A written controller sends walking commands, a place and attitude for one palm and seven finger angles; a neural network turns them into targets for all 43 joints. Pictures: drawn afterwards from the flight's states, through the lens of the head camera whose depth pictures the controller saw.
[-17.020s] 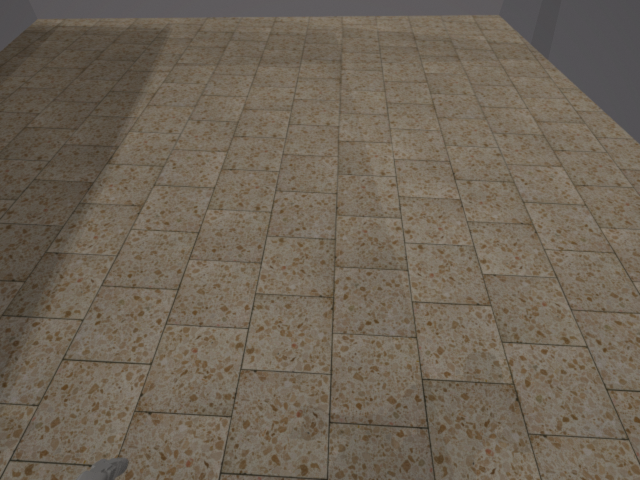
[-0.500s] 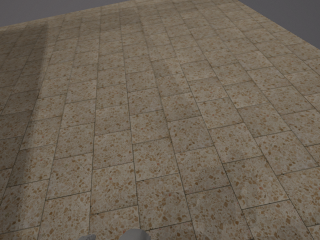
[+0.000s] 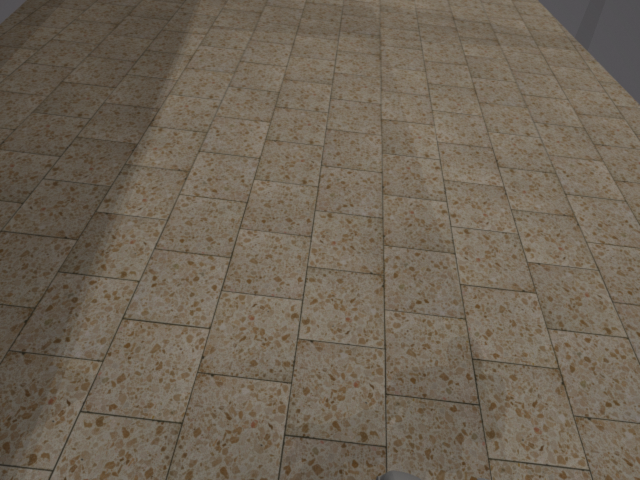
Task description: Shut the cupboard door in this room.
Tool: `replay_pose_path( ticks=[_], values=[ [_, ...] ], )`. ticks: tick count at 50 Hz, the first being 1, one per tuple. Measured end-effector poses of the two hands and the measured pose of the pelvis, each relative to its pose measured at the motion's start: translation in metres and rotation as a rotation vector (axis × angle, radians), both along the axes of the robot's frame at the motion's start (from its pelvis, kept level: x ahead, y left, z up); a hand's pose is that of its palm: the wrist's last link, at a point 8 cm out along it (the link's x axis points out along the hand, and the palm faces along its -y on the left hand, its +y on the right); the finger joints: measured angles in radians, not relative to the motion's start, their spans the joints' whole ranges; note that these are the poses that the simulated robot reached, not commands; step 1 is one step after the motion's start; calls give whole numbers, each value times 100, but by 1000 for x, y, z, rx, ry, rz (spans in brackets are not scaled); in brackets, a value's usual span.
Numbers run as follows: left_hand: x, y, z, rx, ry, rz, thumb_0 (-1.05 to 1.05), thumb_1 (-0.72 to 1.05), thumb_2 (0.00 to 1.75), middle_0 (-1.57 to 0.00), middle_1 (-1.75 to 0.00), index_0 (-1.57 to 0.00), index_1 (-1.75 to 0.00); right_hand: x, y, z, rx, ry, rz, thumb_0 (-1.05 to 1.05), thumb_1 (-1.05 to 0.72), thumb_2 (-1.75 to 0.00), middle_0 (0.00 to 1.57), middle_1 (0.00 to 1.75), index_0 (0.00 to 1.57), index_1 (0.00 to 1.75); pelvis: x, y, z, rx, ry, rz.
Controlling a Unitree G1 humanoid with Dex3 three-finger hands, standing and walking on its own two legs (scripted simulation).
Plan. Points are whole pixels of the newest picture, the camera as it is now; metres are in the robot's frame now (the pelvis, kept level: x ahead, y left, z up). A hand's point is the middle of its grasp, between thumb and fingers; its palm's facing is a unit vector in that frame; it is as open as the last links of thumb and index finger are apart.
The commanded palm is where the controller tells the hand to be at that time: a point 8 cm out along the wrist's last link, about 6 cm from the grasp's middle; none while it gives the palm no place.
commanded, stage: turn or walk to find it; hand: left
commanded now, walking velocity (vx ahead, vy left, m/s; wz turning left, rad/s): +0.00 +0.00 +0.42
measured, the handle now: out of the picture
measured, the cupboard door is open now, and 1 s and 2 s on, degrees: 77 77 77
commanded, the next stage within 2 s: stand and wait in 0.22 s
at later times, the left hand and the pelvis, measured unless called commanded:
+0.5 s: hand out of the picture +0.02 +0.15 -0.15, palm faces +0.22 -0.94 -0.27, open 7.4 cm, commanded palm none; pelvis -0.02 -0.05 +0.00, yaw +13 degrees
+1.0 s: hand out of the picture -0.09 +0.21 -0.16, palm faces +0.48 -0.83 -0.28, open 7.4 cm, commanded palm none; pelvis -0.05 -0.02 +0.00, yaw +27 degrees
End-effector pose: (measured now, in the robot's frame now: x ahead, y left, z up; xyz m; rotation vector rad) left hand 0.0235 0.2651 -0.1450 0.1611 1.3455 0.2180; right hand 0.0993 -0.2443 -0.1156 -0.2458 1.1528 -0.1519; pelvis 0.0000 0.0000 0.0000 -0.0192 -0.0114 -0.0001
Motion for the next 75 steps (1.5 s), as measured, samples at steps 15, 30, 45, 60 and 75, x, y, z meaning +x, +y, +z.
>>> replay_pose_path(
  ticks=[15, 30, 45, 60, 75],
  values=[
    [38, -45, 22, 53, -204, 5, 0, 91, 90, -20, -30, -20, -30, -40, -29, -38, 80, 118, 9, 1, -90, -90, 21, 30, 21, 30, -13, -36, -8, 30, 17, 119],
    [-55, -70, 27, 47, -117, 200, 0, 90, 90, -20, -30, -20, -30, -29, -44, -32, 49, 215, 165, 1, -91, -90, 20, 30, 20, 30, -25, -49, 2, 64, 6, 288],
    [-155, -19, 3, 39, -19, 418, 1, 91, 90, -20, -30, -20, -30, 41, 39, -7, 5, -3, 419, 1, -91, -90, 20, 30, 20, 30, -52, -18, -5, 22, 3, 429],
    [-127, -68, 31, 132, -202, 477, 0, 90, 90, -20, -30, -20, -30, 45, 8, -42, 73, 97, 498, 1, -90, -90, 21, 30, 21, 30, -47, -64, -10, 43, 5, 594],
    [-213, -130, 21, 58, -88, 701, 0, 90, 90, -20, -30, -20, -30, 58, 19, -26, -5, 170, 685, 1, -91, -90, 20, 30, 20, 30, -58, -73, 0, 55, 19, 771]
  ],
)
